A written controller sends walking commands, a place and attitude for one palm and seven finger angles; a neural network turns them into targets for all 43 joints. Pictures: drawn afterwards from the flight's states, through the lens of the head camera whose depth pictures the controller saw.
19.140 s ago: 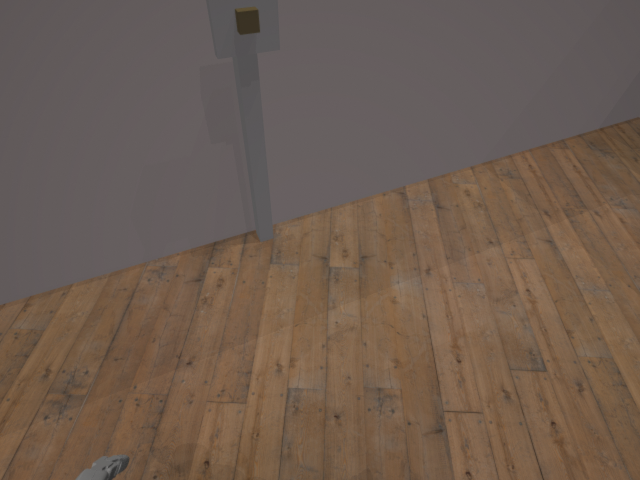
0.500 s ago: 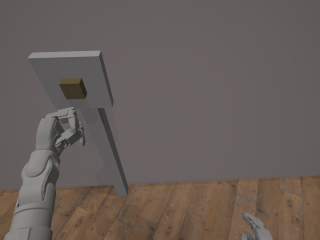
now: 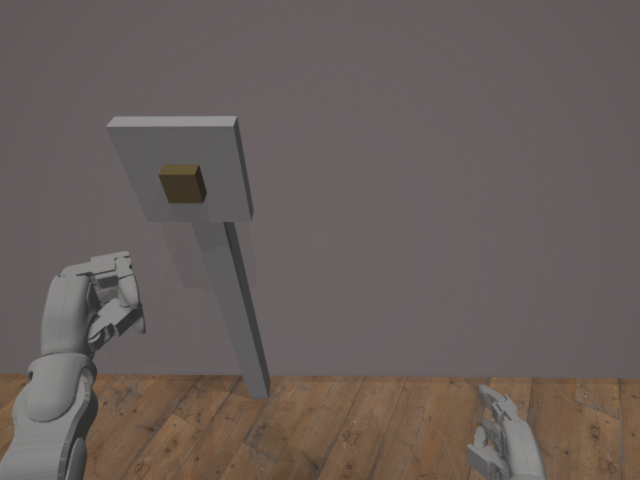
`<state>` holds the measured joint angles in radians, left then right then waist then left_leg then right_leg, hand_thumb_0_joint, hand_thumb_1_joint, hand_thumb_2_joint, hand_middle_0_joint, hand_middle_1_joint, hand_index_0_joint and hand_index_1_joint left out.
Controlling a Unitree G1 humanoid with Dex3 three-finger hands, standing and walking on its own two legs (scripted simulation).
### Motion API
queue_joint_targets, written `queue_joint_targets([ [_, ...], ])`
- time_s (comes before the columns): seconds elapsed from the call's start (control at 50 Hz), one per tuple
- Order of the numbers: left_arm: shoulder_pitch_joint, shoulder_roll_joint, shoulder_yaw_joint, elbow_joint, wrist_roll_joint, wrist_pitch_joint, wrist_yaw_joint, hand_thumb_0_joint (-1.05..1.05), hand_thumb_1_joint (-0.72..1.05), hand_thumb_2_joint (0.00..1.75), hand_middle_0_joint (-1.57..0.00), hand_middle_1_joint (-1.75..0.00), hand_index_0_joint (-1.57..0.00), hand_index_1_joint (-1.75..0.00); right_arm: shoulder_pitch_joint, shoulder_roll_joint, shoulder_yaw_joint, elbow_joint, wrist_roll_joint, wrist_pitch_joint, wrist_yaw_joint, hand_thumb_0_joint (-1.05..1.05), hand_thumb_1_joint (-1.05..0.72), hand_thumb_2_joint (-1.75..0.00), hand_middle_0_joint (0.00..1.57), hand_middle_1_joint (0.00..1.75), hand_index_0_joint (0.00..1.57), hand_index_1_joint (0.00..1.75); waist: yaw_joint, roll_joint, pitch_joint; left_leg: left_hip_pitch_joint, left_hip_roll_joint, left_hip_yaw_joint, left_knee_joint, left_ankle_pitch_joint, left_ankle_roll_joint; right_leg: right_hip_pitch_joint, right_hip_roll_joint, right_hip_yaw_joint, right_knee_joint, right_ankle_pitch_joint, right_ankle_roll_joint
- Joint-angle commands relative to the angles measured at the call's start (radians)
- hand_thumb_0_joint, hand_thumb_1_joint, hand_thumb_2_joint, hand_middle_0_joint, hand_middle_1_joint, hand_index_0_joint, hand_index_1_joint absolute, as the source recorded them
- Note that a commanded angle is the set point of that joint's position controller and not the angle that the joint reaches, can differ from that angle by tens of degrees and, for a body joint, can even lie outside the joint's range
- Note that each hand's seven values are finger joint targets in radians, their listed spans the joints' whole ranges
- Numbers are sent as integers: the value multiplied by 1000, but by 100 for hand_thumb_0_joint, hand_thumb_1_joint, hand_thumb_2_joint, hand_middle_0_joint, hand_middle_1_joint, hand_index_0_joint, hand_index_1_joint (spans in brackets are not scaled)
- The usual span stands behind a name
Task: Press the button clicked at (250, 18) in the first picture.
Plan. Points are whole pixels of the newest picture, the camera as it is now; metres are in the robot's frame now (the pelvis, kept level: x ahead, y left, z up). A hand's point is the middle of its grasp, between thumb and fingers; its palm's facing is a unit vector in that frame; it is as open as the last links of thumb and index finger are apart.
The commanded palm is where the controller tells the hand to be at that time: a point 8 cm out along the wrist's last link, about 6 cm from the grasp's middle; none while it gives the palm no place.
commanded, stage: draw the hand back to the body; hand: left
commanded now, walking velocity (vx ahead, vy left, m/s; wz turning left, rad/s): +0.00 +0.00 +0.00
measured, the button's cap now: (184, 182) +0.49 +0.26 +0.12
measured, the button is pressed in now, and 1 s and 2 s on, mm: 0 0 0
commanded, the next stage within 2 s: step back with the hand held close in 0.80 s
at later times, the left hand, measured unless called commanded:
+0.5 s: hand (89, 322) +0.22 +0.25 +0.17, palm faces +0.38 -0.85 -0.36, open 3.1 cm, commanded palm +0.16 +0.28 +0.19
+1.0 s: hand (92, 312) +0.22 +0.23 +0.18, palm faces +0.40 -0.82 -0.41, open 3.1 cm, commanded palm +0.16 +0.27 +0.19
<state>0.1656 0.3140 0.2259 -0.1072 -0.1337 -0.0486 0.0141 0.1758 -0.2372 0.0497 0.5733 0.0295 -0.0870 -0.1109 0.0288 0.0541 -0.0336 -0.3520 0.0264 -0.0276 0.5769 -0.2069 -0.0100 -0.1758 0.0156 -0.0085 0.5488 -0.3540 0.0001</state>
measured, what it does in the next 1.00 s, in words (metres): stands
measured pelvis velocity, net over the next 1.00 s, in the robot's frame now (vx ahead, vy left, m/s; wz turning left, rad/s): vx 0.03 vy -0.01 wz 0.00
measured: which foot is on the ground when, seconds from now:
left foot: down 0.00-1.00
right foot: down 0.00-1.00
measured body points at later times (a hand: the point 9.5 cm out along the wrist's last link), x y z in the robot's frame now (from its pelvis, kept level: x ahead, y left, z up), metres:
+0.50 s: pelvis +0.03 +0.01 +0.01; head +0.00 -0.01 +0.46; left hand +0.19 +0.29 +0.19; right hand +0.22 -0.21 -0.07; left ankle +0.06 +0.13 -0.73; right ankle -0.04 -0.12 -0.73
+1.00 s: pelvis +0.03 -0.01 +0.01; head +0.01 -0.03 +0.46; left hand +0.19 +0.28 +0.21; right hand +0.22 -0.22 -0.07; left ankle +0.06 +0.13 -0.73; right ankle -0.04 -0.12 -0.73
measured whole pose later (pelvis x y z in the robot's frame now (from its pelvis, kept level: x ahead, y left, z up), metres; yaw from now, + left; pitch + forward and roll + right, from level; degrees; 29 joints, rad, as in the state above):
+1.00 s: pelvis +0.03 -0.01 +0.01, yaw +0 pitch -3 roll -1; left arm 0.51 0.35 0.31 -0.49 -0.06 -0.10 0.10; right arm 0.18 -0.22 0.03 0.59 -0.01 -0.04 -0.08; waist 0.05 0.07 0.00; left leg -0.21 0.03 -0.02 0.46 -0.20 -0.01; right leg 0.00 0.02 0.00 0.37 -0.31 0.00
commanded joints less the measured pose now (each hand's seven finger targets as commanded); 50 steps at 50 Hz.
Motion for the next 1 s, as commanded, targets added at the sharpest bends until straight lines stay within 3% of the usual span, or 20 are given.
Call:
queue_joint_targets([
  [0.0,-126,173,76,-316,34,-86,70,0,90,90,-130,-150,-130,-150,-133,-98,-35,-150,-16,-40,-13,0,-90,-90,20,30,20,30,6,28,-106,286,-23,27,-132,6,44,-112,-2,-9,-186,116,-13],
  [0.04,-98,185,90,-344,40,-89,84,0,90,90,-130,-150,-130,-150,-141,-101,-37,-140,-21,-42,-13,0,-90,-90,20,30,20,30,8,-9,-91,291,-20,27,-148,17,44,-86,0,-10,-206,124,-13],
  [0.12,-28,156,78,-424,57,-94,100,0,90,90,-130,-150,-130,-150,-144,-89,-35,-134,-28,-43,-8,0,-90,-90,20,30,20,30,14,60,-83,338,-17,29,-176,79,39,-47,-2,-18,-207,182,-19],
  [0.24,151,149,108,-438,59,-82,99,0,90,90,-130,-150,-130,-150,-150,-92,-44,-131,-35,-36,7,0,-90,-90,20,30,20,30,31,-42,-33,327,-12,30,-202,122,40,-10,5,-24,-233,222,-12],
  [0.3,178,151,122,-491,61,-85,98,0,90,90,-130,-150,-130,-150,-148,-86,-43,-135,-38,-27,12,0,-90,-90,20,30,20,30,32,-8,-39,332,-14,34,-204,137,38,4,-2,-24,-229,237,-11],
  [0.36,213,164,145,-525,60,-86,98,0,90,90,-130,-150,-130,-150,-151,-83,-45,-140,-38,-23,14,0,-90,-90,20,30,20,30,34,-19,-13,322,-14,37,-206,127,38,5,-2,-24,-243,228,-9],
  [0.42,242,173,160,-588,65,-94,100,0,90,90,-130,-150,-130,-150,-147,-79,-48,-143,-40,-29,15,0,-90,-90,20,30,20,30,37,31,-34,339,-16,41,-190,167,37,12,-3,-23,-235,267,-12],
  [0.5,310,174,172,-625,63,-97,101,0,90,90,-130,-150,-130,-150,-146,-76,-50,-146,-39,-37,13,0,-90,-90,20,30,20,30,40,20,-30,341,-15,43,-182,169,36,7,-1,-24,-238,275,-10],
  [0.54,317,154,158,-587,61,-89,98,0,90,90,-130,-150,-130,-150,-143,-79,-52,-141,-39,-38,12,0,-90,-90,20,30,20,30,34,-21,9,332,-15,46,-186,149,38,-15,2,-24,-257,261,-5],
  [0.56,290,147,146,-590,62,-89,97,0,90,90,-130,-150,-130,-150,-139,-80,-51,-139,-38,-34,11,0,-90,-90,20,30,20,30,28,1,14,329,-16,45,-190,139,38,-12,-2,-22,-252,248,-6],
  [0.64,288,157,159,-575,65,-86,101,0,90,90,-130,-150,-130,-150,-136,-83,-57,-136,-41,-33,6,0,-90,-90,20,30,20,30,34,-33,4,340,-17,47,-185,164,42,-8,1,-23,-252,274,-4],
  [0.68,273,162,162,-594,66,-91,103,0,90,90,-130,-150,-130,-150,-137,-79,-57,-138,-41,-30,5,0,-90,-90,20,30,20,30,37,4,-26,350,-18,49,-182,170,42,4,-6,-20,-240,281,-5],
  [0.74,292,169,168,-594,66,-91,104,0,90,90,-130,-150,-130,-150,-143,-79,-56,-137,-44,-36,5,0,-90,-90,20,30,20,30,42,-23,-21,346,-20,47,-178,181,42,6,-1,-20,-247,296,-5],
  [0.82,293,163,160,-606,65,-93,104,0,90,90,-130,-150,-130,-150,-143,-73,-51,-139,-42,-36,7,0,-90,-90,20,30,20,30,42,13,-13,343,-22,49,-175,192,40,7,-5,-21,-238,311,-6],
  [0.84,301,172,168,-598,64,-92,102,0,90,90,-130,-150,-130,-150,-146,-76,-54,-136,-42,-38,6,0,-90,-90,20,30,20,30,43,-12,-6,345,-19,51,-174,190,40,-2,-1,-18,-252,312,-4],
  [0.9,263,164,166,-551,64,-89,104,0,90,90,-130,-150,-130,-150,-141,-75,-52,-128,-41,-29,3,0,-90,-90,20,30,20,30,34,-22,27,333,-20,53,-182,170,39,-14,-3,-21,-251,292,-2],
  [0.92,164,314,306,-640,73,-128,112,0,90,90,-130,-150,-130,-150,-114,-103,-63,-162,-35,0,14,0,-90,-90,20,30,20,30,1,-52,70,278,-4,42,-119,163,59,-101,-52,41,-313,377,13],
  [0.94,180,317,318,-602,74,-140,110,0,90,90,-130,-150,-130,-150,-120,-94,-63,-148,-38,16,14,0,-90,-90,20,30,20,30,-2,-73,63,266,-12,35,-97,167,56,-92,-74,49,-311,449,9],
  [0.96,283,234,238,-537,74,-131,97,0,90,90,-130,-150,-130,-150,-130,-87,-64,-143,-39,29,16,0,-90,-90,20,30,20,30,-8,-113,53,266,-7,39,-80,220,57,-85,-85,33,-290,515,19],
  [0.98,321,206,210,-522,78,-127,91,0,90,90,-130,-150,-130,-150,-120,-91,-69,-155,-36,43,21,0,-90,-90,20,30,20,30,-12,-119,30,270,-4,44,-74,265,56,-75,-84,25,-273,564,29],
])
